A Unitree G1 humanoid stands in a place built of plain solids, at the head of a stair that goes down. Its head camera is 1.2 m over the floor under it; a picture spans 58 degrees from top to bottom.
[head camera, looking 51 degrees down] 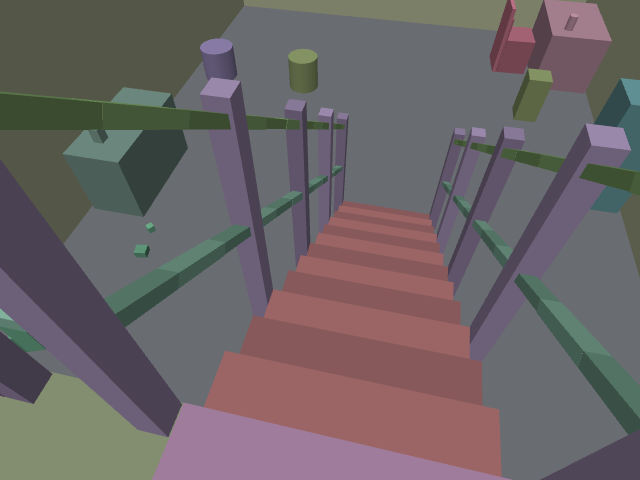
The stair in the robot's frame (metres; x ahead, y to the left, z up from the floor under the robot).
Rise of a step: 0.17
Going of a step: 0.24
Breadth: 0.90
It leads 12 degrees to the right of straight ahead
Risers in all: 13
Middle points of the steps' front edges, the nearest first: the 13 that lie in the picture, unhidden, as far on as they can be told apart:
0.30 -0.07 0.00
0.53 -0.12 -0.17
0.76 -0.17 -0.34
0.99 -0.22 -0.51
1.23 -0.27 -0.69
1.46 -0.32 -0.86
1.69 -0.37 -1.03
1.92 -0.42 -1.20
2.15 -0.48 -1.37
2.38 -0.53 -1.55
2.61 -0.58 -1.72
2.84 -0.63 -1.89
3.08 -0.68 -2.06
